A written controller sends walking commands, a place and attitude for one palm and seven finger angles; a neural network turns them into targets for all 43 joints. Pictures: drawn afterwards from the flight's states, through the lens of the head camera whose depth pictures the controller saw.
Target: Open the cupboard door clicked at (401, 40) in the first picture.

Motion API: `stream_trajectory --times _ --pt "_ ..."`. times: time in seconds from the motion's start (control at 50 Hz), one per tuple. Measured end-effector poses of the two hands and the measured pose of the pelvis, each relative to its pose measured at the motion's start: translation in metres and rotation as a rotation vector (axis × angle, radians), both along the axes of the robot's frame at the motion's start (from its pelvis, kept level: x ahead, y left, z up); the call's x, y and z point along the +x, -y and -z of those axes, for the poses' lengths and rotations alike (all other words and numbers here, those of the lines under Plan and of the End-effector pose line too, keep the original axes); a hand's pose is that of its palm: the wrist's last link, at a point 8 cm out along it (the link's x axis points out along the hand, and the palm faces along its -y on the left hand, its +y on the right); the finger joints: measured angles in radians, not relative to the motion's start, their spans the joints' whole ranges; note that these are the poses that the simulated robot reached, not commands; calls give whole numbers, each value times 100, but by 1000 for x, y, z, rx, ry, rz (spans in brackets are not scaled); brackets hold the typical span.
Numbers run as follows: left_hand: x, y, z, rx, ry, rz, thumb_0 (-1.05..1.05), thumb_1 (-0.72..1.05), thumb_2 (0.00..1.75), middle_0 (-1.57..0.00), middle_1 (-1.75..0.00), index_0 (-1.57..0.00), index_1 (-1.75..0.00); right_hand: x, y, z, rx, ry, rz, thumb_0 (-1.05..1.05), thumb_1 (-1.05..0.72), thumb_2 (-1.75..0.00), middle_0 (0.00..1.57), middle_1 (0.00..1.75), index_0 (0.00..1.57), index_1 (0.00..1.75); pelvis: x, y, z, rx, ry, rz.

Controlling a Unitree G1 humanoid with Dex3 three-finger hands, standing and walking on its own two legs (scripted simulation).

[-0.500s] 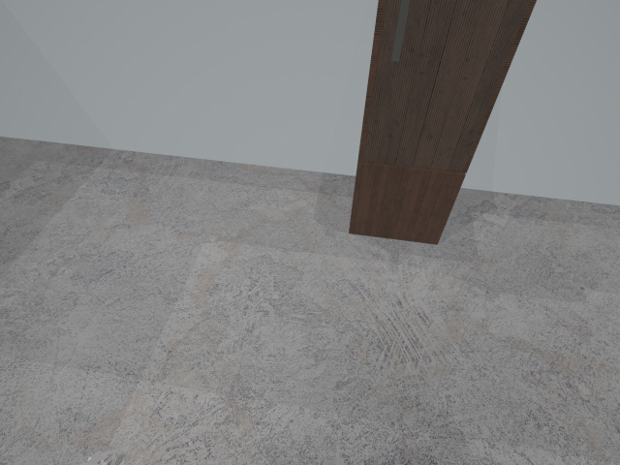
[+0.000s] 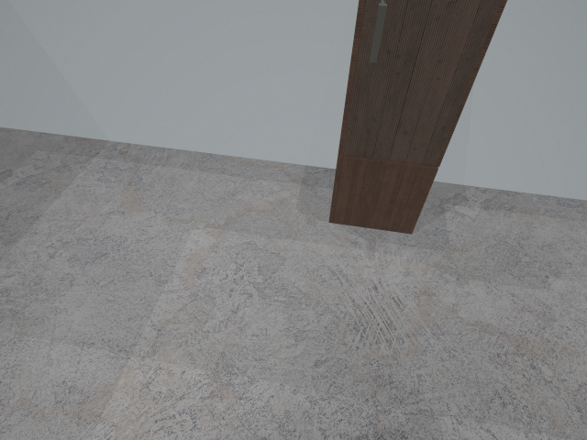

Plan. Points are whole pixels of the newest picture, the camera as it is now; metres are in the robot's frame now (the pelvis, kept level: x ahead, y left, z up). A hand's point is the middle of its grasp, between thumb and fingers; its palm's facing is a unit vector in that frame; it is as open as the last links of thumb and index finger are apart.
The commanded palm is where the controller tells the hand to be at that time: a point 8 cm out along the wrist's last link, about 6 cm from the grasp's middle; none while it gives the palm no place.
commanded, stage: stand and wait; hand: left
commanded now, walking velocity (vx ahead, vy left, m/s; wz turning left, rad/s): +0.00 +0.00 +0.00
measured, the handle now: (377, 31) +1.13 -0.17 +0.10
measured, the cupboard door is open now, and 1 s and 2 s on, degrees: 0 0 0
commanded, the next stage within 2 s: look at it before walking up in 0.32 s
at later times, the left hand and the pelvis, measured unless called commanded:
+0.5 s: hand out of the picture +0.07 +0.24 -0.15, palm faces -0.03 -0.94 -0.34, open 7.4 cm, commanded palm none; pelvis -0.01 +0.00 +0.00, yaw +0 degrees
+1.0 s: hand out of the picture +0.07 +0.24 -0.15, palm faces -0.03 -0.94 -0.34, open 7.4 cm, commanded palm none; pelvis +0.00 -0.01 +0.00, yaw +0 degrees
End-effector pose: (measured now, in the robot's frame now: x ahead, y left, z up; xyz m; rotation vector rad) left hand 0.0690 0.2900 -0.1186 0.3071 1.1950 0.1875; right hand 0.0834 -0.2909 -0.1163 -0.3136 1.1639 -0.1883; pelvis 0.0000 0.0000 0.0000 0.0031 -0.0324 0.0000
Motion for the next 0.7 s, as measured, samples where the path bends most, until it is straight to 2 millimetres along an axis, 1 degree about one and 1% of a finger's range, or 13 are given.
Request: stream_trajectory --times 0.14,0.26,0.42,0.7 --pt "-13 -3 -1 12 -29 -7 1 91 90 -20 -30 -20 -30 -22 5 3 -1 -50 18 1 -91 -89 21 30 21 30 -5 1 -1 0 3 0" --pt "-14 -2 -3 15 -26 -2 1 91 90 -20 -30 -20 -30 -31 5 5 5 -61 25 1 -91 -89 21 30 21 30 -8 2 -2 0 5 2" --pt "-10 2 -3 7 -9 6 1 91 90 -20 -30 -20 -30 -32 4 5 11 -55 22 1 -91 -89 21 30 21 30 -11 3 -2 1 2 1" --pt "-8 5 -3 1 -9 9 1 91 90 -20 -30 -20 -30 -25 5 3 10 -42 17 1 -91 -89 21 30 21 30 -11 5 -3 1 -1 3"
